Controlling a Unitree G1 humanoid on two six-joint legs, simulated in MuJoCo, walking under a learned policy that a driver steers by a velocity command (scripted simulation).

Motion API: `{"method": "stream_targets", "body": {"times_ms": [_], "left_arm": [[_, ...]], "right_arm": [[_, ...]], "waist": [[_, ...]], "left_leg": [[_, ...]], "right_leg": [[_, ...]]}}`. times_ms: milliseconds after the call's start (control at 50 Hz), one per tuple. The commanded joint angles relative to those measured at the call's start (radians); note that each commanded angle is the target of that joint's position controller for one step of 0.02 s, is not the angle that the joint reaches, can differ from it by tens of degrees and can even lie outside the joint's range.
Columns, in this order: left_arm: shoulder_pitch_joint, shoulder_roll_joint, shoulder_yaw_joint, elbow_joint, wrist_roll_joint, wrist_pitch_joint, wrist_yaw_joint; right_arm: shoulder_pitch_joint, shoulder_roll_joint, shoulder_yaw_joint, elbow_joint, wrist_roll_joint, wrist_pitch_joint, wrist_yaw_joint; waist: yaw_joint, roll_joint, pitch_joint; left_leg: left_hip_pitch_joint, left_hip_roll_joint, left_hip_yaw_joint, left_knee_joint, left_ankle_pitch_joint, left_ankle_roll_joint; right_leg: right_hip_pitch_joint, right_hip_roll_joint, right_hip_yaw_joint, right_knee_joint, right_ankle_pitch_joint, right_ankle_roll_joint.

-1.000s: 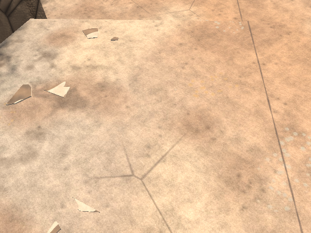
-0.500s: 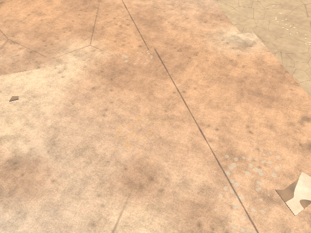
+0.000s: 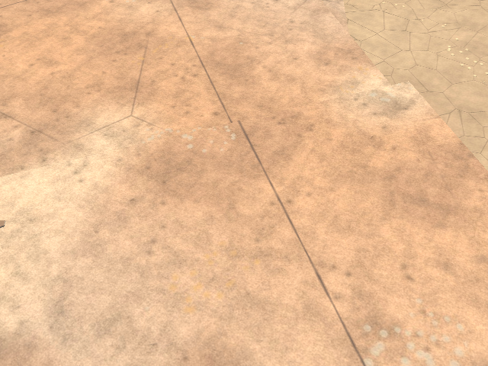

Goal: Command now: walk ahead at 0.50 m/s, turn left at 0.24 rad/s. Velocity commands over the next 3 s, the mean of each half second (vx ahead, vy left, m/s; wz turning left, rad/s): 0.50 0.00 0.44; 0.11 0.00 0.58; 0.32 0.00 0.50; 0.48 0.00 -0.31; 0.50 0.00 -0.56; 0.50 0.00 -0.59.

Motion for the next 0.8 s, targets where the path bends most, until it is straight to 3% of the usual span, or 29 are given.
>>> {"method": "stream_targets", "body": {"times_ms": [20, 120, 220, 260, 280, 300, 320, 340, 360, 380, 400, 420, 440, 460, 500, 560, 600, 660, 720, 740, 760, 780, 800], "left_arm": [[-0.041, 0.123, 0.035, -0.042, 0.01, -0.037, 0.012], [-0.015, 0.153, 0.041, -0.004, 0.002, -0.035, 0.029], [0.048, 0.181, 0.054, 0.048, -0.02, 0.0, 0.038], [0.031, 0.207, 0.061, 0.046, -0.023, 0.019, 0.048], [0.022, 0.221, 0.064, 0.042, -0.023, 0.029, 0.054], [0.007, 0.224, 0.063, 0.037, -0.024, 0.039, 0.06], [0.01, 0.212, 0.055, 0.027, -0.02, 0.038, 0.068], [0.113, 0.084, 0.014, -0.021, 0.013, 0.014, 0.051], [0.068, 0.09, 0.001, -0.027, -0.002, -0.029, 0.035], [-0.048, 0.158, 0.02, -0.056, -0.045, -0.055, 0.02], [-0.089, 0.152, 0.015, -0.072, -0.049, -0.069, 0.02], [-0.099, 0.15, 0.019, -0.065, -0.024, -0.072, 0.028], [-0.084, 0.161, 0.028, -0.061, -0.009, -0.063, 0.033], [-0.069, 0.158, 0.031, -0.06, -0.003, -0.049, 0.033], [-0.051, 0.13, 0.026, -0.06, 0.004, -0.028, 0.034], [-0.147, 0.1, 0.014, -0.091, 0.012, -0.017, 0.042], [-0.202, 0.079, 0.005, -0.102, 0.011, -0.024, 0.038], [-0.245, 0.102, 0.014, -0.115, -0.007, -0.023, 0.025], [-0.178, 0.151, 0.036, -0.1, -0.002, -0.026, 0.021], [-0.122, 0.157, 0.04, -0.087, 0.007, -0.032, 0.025], [-0.06, 0.206, 0.047, -0.088, 0.027, -0.035, 0.034], [-0.081, 0.207, 0.032, -0.112, 0.058, -0.022, 0.042], [-0.054, 0.164, 0.022, -0.114, 0.039, 0.001, 0.032]], "right_arm": [[0.023, -0.042, -0.013, -0.045, -0.004, 0.012, -0.006], [-0.118, -0.012, 0.002, -0.089, -0.012, -0.001, 0.021], [-0.223, -0.016, 0.005, -0.163, -0.012, -0.001, 0.052], [-0.194, -0.041, -0.007, -0.18, -0.011, 0.002, 0.061], [-0.135, -0.065, -0.021, -0.175, -0.011, 0.007, 0.061], [-0.008, -0.104, -0.045, -0.149, -0.008, 0.009, 0.056], [0.157, -0.172, -0.08, -0.112, -0.006, 0.014, 0.04], [0.212, -0.29, -0.108, -0.108, 0.001, 0.018, 0.024], [0.218, -0.25, -0.09, -0.136, -0.003, 0.008, 0.026], [0.197, -0.187, -0.07, -0.133, -0.014, 0.0, 0.026], [0.143, -0.159, -0.063, -0.139, -0.011, -0.006, 0.024], [0.074, -0.127, -0.054, -0.152, -0.009, -0.006, 0.022], [0.029, -0.098, -0.043, -0.17, -0.019, -0.006, 0.018], [0.006, -0.089, -0.04, -0.184, -0.025, -0.005, 0.014], [0.003, -0.103, -0.045, -0.19, -0.023, -0.008, 0.005], [0.018, -0.143, -0.058, -0.183, -0.021, 0.001, -0.017], [0.053, -0.148, -0.063, -0.172, -0.015, 0.022, -0.032], [0.095, -0.145, -0.065, -0.161, -0.006, 0.054, -0.046], [0.035, -0.117, -0.062, -0.191, -0.011, 0.07, -0.059], [-0.001, -0.101, -0.057, -0.209, -0.011, 0.071, -0.059], [0.009, -0.049, -0.039, -0.238, -0.028, 0.067, -0.057], [0.185, 0.02, -0.021, -0.221, -0.034, 0.063, -0.053], [0.323, -0.081, -0.038, -0.183, -0.03, 0.067, -0.041]], "waist": [[-0.022, -0.105, -0.005], [0.028, -0.085, 0.038], [0.057, -0.079, 0.064], [0.023, -0.113, 0.019], [-0.013, -0.134, -0.03], [-0.087, -0.128, -0.099], [-0.167, -0.08, -0.189], [-0.093, 0.176, -0.293], [-0.115, 0.131, -0.437], [-0.147, 0.064, -0.325], [-0.117, 0.009, -0.211], [-0.072, -0.046, -0.131], [-0.033, -0.024, -0.098], [-0.009, -0.004, -0.088], [0.008, 0.002, -0.078], [-0.008, 0.007, -0.029], [-0.04, 0.035, -0.061], [-0.061, 0.069, -0.104], [-0.007, 0.093, -0.114], [0.031, 0.079, -0.134], [0.039, -0.032, -0.244], [-0.047, -0.279, -0.334], [-0.064, -0.283, -0.43]], "left_leg": [[-0.091, 0.028, -0.071, -0.071, 0.141, -0.019], [-0.057, -0.007, 0.001, -0.363, 0.385, -0.004], [-0.121, -0.031, 0.054, -0.482, 0.269, 0.049], [-0.041, -0.083, 0.113, -0.486, 0.16, 0.085], [0.048, -0.122, 0.145, -0.475, 0.105, 0.107], [0.219, -0.167, 0.162, -0.506, 0.11, 0.137], [0.504, -0.155, 0.08, -0.55, 0.151, 0.182], [0.902, 0.112, -0.423, -0.574, 0.052, 0.36], [1.027, 0.22, -0.809, -0.755, -0.06, 0.444], [0.965, 0.195, -0.676, -0.793, -0.051, 0.381], [0.818, 0.156, -0.543, -0.797, 0.009, 0.343], [0.663, 0.114, -0.437, -0.806, 0.108, 0.314], [0.547, 0.084, -0.369, -0.826, 0.208, 0.302], [0.478, 0.061, -0.342, -0.848, 0.256, 0.302], [0.393, 0.038, -0.279, -0.868, 0.35, 0.309], [0.298, -0.025, -0.167, -0.83, 0.589, 0.263], [0.28, -0.079, -0.12, -0.767, 0.664, 0.206], [0.337, -0.065, -0.201, -0.702, 0.555, 0.164], [0.415, -0.049, -0.314, -0.571, 0.49, 0.129], [0.412, -0.087, -0.308, -0.481, 0.454, 0.096], [0.327, -0.156, -0.257, -0.269, 0.233, 0.045], [0.095, -0.301, -0.184, 0.009, -0.512, -0.018], [0.092, -0.257, -0.203, 0.183, -0.575, -0.056]], "right_leg": [[0.03, -0.285, 0.144, -0.218, 0.215, -0.16], [0.066, -0.263, -0.009, -0.246, 0.233, -0.109], [0.273, -0.324, -0.059, -0.157, 0.374, -0.084], [0.318, -0.329, -0.087, -0.04, 0.683, -0.059], [0.324, -0.324, -0.1, 0.064, 0.853, -0.045], [0.281, -0.298, -0.124, 0.243, 0.925, -0.02], [0.109, -0.256, -0.133, 0.497, 0.768, 0.02], [-0.354, -0.094, -0.107, 0.89, -0.004, 0.095], [-0.528, 0.018, 0.129, 1.047, -0.428, 0.092], [-0.626, -0.047, 0.192, 1.066, -0.359, 0.066], [-0.629, -0.091, 0.176, 0.989, -0.27, 0.049], [-0.579, -0.129, 0.166, 0.895, -0.213, 0.053], [-0.499, -0.154, 0.168, 0.831, -0.171, 0.061], [-0.446, -0.161, 0.168, 0.801, -0.151, 0.073], [-0.411, -0.157, 0.144, 0.724, -0.116, 0.106], [-0.377, -0.109, 0.11, 0.504, 0.031, 0.144], [-0.289, -0.042, 0.089, 0.342, 0.173, 0.147], [-0.228, 0.009, 0.116, 0.212, 0.241, 0.144], [-0.184, -0.012, 0.173, 0.123, 0.208, 0.113], [-0.1, -0.04, 0.167, 0.038, 0.327, 0.091], [0.122, -0.198, 0.278, 0.072, 0.67, 0.029], [0.366, -0.458, 0.539, 0.157, 1.227, -0.143], [0.371, -0.538, 0.611, 0.188, 1.35, -0.218]]}}
Next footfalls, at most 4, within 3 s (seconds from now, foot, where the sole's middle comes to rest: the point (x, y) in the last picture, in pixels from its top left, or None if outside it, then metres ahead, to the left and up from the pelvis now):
0.32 left None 0.34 0.16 -0.78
0.76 right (242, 310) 0.64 0.07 -0.78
1.16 left None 0.38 0.17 -0.78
1.62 right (195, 276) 0.75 0.22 -0.78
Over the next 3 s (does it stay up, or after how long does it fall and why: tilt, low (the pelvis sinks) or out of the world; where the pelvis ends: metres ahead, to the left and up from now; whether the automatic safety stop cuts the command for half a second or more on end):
stays up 1.30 0.58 -0.06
